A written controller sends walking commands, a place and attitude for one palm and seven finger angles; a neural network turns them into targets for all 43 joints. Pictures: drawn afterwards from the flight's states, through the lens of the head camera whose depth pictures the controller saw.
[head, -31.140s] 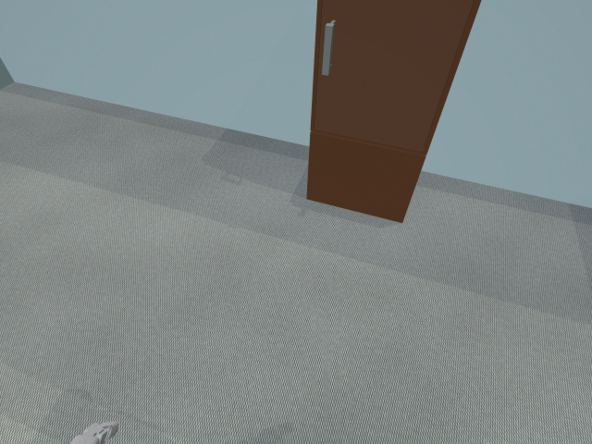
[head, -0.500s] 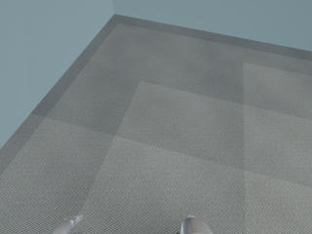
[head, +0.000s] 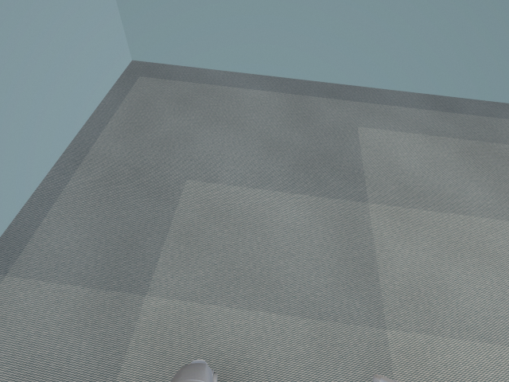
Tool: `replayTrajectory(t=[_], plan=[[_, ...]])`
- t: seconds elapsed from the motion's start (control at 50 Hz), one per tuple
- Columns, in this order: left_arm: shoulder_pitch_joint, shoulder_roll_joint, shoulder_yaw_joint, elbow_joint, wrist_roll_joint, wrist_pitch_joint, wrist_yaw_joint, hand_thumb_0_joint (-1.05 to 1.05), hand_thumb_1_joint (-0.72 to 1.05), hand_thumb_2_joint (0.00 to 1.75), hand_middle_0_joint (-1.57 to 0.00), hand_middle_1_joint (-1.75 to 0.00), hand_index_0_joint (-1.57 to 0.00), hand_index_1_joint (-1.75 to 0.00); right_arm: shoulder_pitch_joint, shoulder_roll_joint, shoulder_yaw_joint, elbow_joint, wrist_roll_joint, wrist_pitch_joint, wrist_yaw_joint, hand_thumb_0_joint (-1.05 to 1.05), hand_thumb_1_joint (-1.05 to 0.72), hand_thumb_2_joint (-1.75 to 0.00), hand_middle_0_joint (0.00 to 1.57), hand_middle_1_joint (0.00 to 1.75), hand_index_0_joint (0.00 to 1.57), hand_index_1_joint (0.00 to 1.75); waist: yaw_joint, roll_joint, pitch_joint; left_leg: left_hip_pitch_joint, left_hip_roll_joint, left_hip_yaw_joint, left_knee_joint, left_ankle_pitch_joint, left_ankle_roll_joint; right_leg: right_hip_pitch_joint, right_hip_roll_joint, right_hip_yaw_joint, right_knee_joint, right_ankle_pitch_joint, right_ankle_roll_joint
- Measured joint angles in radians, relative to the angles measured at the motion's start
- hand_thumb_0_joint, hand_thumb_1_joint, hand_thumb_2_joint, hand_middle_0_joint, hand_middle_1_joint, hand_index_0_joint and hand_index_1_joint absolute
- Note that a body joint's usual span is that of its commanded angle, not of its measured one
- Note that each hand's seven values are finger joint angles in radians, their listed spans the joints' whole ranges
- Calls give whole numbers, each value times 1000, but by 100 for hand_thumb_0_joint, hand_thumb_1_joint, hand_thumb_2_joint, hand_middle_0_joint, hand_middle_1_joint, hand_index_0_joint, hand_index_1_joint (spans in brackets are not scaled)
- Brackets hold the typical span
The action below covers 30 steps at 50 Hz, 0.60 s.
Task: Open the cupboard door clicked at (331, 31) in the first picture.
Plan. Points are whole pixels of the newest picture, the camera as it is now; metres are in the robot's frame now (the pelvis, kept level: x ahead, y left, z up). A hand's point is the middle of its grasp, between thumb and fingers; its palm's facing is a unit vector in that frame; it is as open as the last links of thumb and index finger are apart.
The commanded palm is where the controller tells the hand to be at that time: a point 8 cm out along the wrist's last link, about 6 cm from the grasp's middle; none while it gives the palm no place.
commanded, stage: walk to a spot facing it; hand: left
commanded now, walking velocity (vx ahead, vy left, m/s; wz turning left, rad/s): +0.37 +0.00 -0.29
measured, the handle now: out of the picture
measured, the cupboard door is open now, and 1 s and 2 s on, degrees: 46 46 46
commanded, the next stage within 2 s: turn to face it in 0.30 s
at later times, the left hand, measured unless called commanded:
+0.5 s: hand (206, 258) +0.38 +0.14 -0.17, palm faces -0.24 -0.94 -0.24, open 7.4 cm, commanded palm none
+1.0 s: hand (198, 249) +0.41 +0.16 -0.18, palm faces +0.09 -0.97 -0.21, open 7.4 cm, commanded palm none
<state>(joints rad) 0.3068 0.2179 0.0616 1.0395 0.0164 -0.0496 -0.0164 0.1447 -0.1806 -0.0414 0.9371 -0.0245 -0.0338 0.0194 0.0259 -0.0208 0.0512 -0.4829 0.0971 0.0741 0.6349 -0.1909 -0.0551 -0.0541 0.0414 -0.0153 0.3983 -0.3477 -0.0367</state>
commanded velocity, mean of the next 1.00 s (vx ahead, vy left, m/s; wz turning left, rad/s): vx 0.08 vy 0.00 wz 0.18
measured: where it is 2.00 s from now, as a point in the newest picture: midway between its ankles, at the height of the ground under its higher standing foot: (290, 345)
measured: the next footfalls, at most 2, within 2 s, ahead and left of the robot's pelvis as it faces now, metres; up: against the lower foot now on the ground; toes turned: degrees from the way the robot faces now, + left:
left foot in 0.04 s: +0.17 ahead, +0.13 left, +0.00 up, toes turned +5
right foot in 0.48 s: +0.30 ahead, -0.16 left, +0.00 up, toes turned -20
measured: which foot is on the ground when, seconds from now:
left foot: up 0.00-0.02, down 0.04-0.48, up 0.50-0.80, down 0.82-1.00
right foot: down 0.00-0.04, up 0.06-0.46, down 0.48-0.82, up 0.84-1.00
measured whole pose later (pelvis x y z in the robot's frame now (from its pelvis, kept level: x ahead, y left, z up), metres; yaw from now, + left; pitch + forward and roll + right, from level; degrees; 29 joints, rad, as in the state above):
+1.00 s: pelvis +0.32 -0.05 -0.01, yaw +4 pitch +2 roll -2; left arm 0.12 0.24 0.08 0.95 0.02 0.05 0.01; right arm 0.24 -0.18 -0.04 0.95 -0.03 0.00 -0.02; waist -0.02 -0.04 0.05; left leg -0.38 0.02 0.06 0.58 -0.24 0.05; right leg -0.47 -0.06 -0.04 1.14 -0.45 0.08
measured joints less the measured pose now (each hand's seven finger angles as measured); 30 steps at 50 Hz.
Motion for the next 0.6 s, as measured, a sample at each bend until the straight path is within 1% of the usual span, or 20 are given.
replayTrajectory(t=[0.02, 0.04, 0.06, 0.08, 0.1, 0.14, 0.18, 0.24, 0.32, 0.36, 0.4, 0.44, 0.46, 0.48, 0.5, 0.52, 0.54, 0.56, 0.58, 0.6], plan=[[19, 0, 1, 8, -1, 1, 1, 0, 93, 90, -20, -30, -20, -30, -8, -2, 2, -3, -1, -7, -1, 0, -91, -90, 20, 30, 20, 30, 7, 0, -3, 32, -12, 8, -49, 11, 8, 10, -3, 6, 23, -30, 8], [43, -3, 1, 13, -3, 4, 1, 0, 92, 90, -20, -30, -20, -30, -13, -9, 5, -10, -5, -19, -3, 0, -91, -90, 20, 30, 20, 30, 13, 8, -10, 67, -17, 8, -95, 23, 26, -1, 0, 15, 81, -67, 12], [53, -1, 3, 22, -6, 10, 1, 0, 92, 90, -20, -30, -20, -30, -24, -7, 5, -11, -12, -31, -7, 0, -91, -90, 20, 30, 20, 30, 14, 2, -9, 65, -21, 17, -67, 38, 55, -43, -8, 13, 199, -102, 10], [54, 3, 2, 32, -7, 18, 1, 0, 92, 90, -20, -30, -20, -30, -32, -2, 8, -14, -16, -37, -12, 0, -91, -90, 20, 30, 20, 30, 16, -9, 0, 68, -23, 33, -26, 13, 73, -100, -16, 18, 358, -127, 6], [53, 5, 2, 38, -5, 26, 1, 0, 92, 90, -20, -30, -20, -30, -31, 3, 12, -20, -18, -38, -14, 0, -91, -90, 20, 30, 20, 30, 16, -16, 5, 83, -22, 49, -7, -17, 82, -161, -20, 18, 511, -141, 3], [37, 9, 6, 43, 3, 38, -3, 1, 92, 90, -20, -30, -19, -29, -8, 13, 16, -23, -18, -41, -20, 0, -91, -90, 20, 30, 20, 30, 11, -23, 3, 125, -24, 66, -26, -51, 83, -281, -38, -2, 729, -93, 5], [7, 8, 11, 29, 10, 47, -12, 1, 91, 90, -19, -30, -19, -29, 26, 21, 19, -8, -14, -42, -28, 0, -91, -90, 20, 30, 20, 30, 13, -23, 3, 176, -27, 78, -86, -44, 72, -379, -67, -19, 812, -14, 16], [-34, -5, 15, -12, 13, 52, -25, 1, 91, 90, -19, -30, -19, -29, 77, 18, 9, 28, -4, -41, -43, -1, -92, -90, 20, 30, 20, 30, 18, -9, 1, 253, -26, 102, -180, -34, 72, -483, -106, -28, 776, 69, 37], [-87, -20, 15, -51, 13, 62, -35, 1, 91, 90, -19, -30, -19, -29, 138, -8, 2, 64, -4, -29, -40, -1, -94, -90, 20, 30, 20, 30, 3, 12, -2, 339, -17, 144, -256, -50, 58, -532, -139, -51, 589, 134, 54], [-117, -18, 15, -63, 12, 67, -37, 1, 91, 90, -19, -30, -19, -29, 163, -16, 0, 75, -6, -21, -37, -1, -93, -90, 20, 30, 20, 30, -13, 16, 3, 372, -8, 166, -261, -75, 43, -521, -143, -70, 475, 141, 56], [-145, -11, 15, -75, 11, 69, -38, 1, 91, 90, -19, -30, -19, -29, 184, -21, -1, 83, -8, -11, -36, 0, -93, -90, 20, 30, 20, 30, -31, 18, 10, 398, 6, 188, -241, -115, 24, -496, -134, -88, 382, 141, 52], [-172, -2, 14, -85, 12, 66, -37, 1, 91, 90, -19, -30, -19, -29, 206, -26, -1, 90, -8, -2, -37, 0, -92, -90, 20, 30, 20, 30, -51, 23, 17, 414, 26, 205, -192, -170, 1, -449, -118, -107, 297, 151, 44], [-182, 5, 11, -91, 13, 56, -35, 1, 91, 90, -19, -30, -19, -29, 221, -27, 1, 95, -6, 1, -38, 0, -92, -90, 20, 30, 20, 30, -61, 24, 19, 411, 39, 204, -143, -207, -9, -408, -107, -113, 243, 179, 36], [-191, 17, 8, -98, 17, 39, -31, 1, 91, 90, -19, -30, -19, -29, 239, -22, 3, 103, 0, 4, -37, 0, -92, -90, 20, 30, 20, 30, -69, 7, 12, 382, 43, 200, -55, -243, -8, -375, -112, -105, 207, 203, 14], [-207, 15, 8, -95, 14, 22, -20, 1, 91, 90, -19, -30, -19, -29, 237, -24, 4, 116, 8, 14, -37, 0, -92, -90, 20, 30, 20, 30, -70, 12, 18, 333, 49, 157, 74, -304, -3, -379, -105, -108, 243, 154, -5], [-222, 7, 2, -92, 8, 12, -11, 1, 91, 90, -19, -30, -19, -29, 230, -27, 5, 127, 15, 27, -39, 0, -91, -90, 20, 30, 20, 30, -78, 26, 27, 282, 45, 95, 200, -353, 3, -371, -97, -120, 270, 108, -16], [-232, -2, -6, -89, 4, 7, -4, 0, 91, 90, -19, -30, -19, -29, 224, -27, 4, 135, 19, 37, -40, 0, -91, -90, 20, 30, 20, 30, -85, 38, 33, 234, 36, 48, 299, -369, 6, -350, -92, -135, 270, 79, -21], [-237, -12, -12, -88, 2, 6, 3, 0, 91, 90, -19, -30, -19, -29, 218, -25, 5, 140, 20, 44, -42, 0, -91, -90, 20, 30, 20, 30, -89, 43, 32, 188, 26, 18, 372, -365, 6, -327, -89, -147, 254, 67, -21], [-238, -21, -17, -89, 1, 6, 10, 0, 91, 90, -19, -30, -19, -29, 211, -19, 6, 143, 19, 49, -44, 0, -91, -90, 20, 30, 20, 30, -92, 42, 29, 148, 18, 3, 419, -348, 5, -302, -89, -157, 227, 71, -9], [-238, -29, -21, -88, 1, 7, 16, 0, 91, 90, -19, -30, -19, -29, 203, -11, 7, 143, 18, 52, -44, 0, -91, -90, 20, 30, 20, 30, -94, 37, 25, 114, 12, -4, 440, -329, 4, -277, -88, -167, 198, 77, -4]])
